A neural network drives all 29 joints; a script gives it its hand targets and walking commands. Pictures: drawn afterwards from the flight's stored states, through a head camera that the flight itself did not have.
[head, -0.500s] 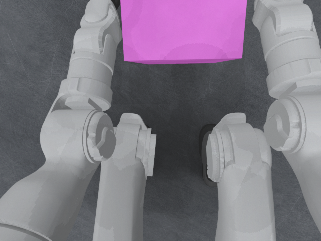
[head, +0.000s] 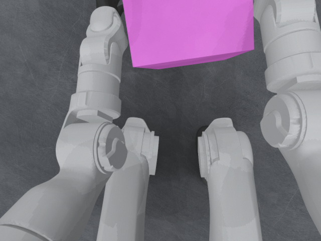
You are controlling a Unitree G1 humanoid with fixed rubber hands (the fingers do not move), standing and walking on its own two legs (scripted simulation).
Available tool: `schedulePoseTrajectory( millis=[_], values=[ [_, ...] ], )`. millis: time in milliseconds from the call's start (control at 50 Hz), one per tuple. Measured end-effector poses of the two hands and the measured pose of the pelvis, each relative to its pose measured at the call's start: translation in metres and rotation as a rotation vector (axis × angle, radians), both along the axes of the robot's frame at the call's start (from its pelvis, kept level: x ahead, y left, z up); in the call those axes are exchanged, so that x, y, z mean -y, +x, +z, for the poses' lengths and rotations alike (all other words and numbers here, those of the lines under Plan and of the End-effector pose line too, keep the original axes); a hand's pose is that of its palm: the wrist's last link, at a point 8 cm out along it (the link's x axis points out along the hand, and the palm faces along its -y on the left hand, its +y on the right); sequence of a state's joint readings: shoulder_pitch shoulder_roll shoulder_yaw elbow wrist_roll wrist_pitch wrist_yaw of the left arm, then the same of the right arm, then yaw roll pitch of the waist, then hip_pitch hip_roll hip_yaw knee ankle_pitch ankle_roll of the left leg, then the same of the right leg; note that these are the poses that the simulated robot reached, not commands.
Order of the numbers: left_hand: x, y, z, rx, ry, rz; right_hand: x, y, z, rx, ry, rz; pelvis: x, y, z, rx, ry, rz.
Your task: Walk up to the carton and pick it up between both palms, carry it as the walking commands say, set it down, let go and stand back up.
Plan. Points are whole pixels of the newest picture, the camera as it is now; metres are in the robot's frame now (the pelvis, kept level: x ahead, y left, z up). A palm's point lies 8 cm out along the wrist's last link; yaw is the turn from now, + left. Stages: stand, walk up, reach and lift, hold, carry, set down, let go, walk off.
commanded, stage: reach and lift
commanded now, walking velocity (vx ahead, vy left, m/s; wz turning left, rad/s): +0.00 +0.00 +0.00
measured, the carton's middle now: out of the picture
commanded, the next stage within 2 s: none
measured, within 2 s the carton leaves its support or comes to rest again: neither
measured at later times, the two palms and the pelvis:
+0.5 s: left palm out of the picture +0.53 +0.11 -0.08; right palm out of the picture +0.56 -0.16 -0.07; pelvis +0.01 -0.01 +0.04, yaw +0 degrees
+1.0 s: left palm out of the picture +0.51 +0.11 +0.00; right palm out of the picture +0.54 -0.16 +0.01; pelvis +0.01 +0.00 +0.09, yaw -1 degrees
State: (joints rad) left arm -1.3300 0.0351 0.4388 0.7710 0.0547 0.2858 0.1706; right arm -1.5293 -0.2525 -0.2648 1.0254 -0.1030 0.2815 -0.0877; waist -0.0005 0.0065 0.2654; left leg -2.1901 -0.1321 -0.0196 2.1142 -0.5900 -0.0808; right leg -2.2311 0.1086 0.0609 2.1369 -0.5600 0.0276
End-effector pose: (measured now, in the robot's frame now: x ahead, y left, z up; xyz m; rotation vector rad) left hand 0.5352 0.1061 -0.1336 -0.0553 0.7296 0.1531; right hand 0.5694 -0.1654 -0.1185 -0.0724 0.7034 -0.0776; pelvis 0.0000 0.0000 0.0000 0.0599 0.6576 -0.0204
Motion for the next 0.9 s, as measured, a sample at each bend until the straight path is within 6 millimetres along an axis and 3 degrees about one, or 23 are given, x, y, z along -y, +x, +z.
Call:
schedulePoseTrajectory(
  millis=[400, 900],
  values=[
    [-0.002, -0.002, 0.041, 0.005, 0.019, 0.012, -0.002, -0.003, 0.034, 0.006, 0.021, -0.005, 0.006, 0.011, 0.034, -0.056, 0.016, -0.012],
    [-0.003, -0.022, 0.12, 0.009, 0.016, 0.018, -0.002, -0.024, 0.114, 0.011, 0.031, -0.015, 0.005, 0.005, 0.086, -0.055, 0.009, -0.019]
  ],
)
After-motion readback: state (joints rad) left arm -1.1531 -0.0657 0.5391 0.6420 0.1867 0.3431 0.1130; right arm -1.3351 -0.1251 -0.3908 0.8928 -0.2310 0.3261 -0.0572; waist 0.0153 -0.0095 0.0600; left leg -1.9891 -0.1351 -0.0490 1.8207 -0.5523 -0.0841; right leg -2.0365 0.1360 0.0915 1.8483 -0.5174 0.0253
